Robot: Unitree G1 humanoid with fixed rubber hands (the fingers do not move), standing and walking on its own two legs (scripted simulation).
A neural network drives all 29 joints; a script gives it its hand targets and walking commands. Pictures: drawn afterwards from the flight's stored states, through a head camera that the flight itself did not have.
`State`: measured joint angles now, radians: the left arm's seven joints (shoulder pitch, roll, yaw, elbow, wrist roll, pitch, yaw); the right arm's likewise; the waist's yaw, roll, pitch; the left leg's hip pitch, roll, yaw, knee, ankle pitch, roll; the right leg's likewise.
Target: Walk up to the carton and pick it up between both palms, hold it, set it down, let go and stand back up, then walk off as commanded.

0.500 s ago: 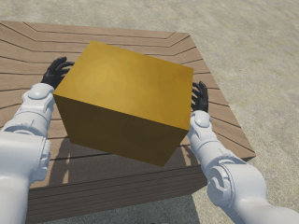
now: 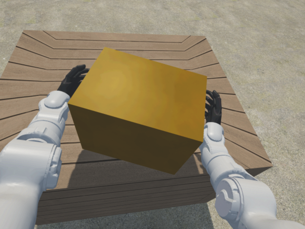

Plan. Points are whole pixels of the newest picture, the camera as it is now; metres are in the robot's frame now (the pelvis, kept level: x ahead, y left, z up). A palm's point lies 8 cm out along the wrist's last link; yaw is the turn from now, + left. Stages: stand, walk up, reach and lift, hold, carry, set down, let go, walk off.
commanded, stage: reach and lift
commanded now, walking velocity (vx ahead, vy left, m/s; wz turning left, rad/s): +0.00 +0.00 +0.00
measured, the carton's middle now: (141, 114) +0.44 -0.01 +0.01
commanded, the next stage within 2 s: none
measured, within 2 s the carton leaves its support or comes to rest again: neither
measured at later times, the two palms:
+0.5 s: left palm (75, 91) +0.46 +0.16 +0.10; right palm (221, 120) +0.38 -0.22 +0.06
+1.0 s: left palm (64, 87) +0.42 +0.17 +0.16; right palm (236, 105) +0.37 -0.22 +0.13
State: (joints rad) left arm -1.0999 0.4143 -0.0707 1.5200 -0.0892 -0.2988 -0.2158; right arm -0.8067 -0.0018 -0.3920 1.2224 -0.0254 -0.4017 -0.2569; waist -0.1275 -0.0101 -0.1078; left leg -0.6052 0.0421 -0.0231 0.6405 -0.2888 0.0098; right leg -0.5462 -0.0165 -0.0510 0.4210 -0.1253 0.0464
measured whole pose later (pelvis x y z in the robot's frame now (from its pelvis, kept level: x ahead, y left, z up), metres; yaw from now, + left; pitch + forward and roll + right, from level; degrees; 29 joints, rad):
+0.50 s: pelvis +0.02 -0.02 +0.02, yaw +0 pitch +10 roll -2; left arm -0.86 0.33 0.03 1.19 -0.05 -0.21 -0.20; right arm -0.57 0.00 -0.32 0.92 -0.01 -0.30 -0.25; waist -0.07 0.01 -0.08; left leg -0.39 0.05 -0.01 0.46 -0.24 -0.01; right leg -0.36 -0.01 -0.05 0.29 -0.10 0.03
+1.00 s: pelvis +0.02 -0.02 +0.02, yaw +1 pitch -2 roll -1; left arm -0.67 0.20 0.24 0.67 0.08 0.18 -0.20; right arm -0.51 -0.04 -0.24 0.62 0.02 0.01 -0.21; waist -0.05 -0.04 0.01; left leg -0.08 0.03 -0.01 0.31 -0.19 -0.02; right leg -0.07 -0.03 -0.05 0.20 -0.09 0.03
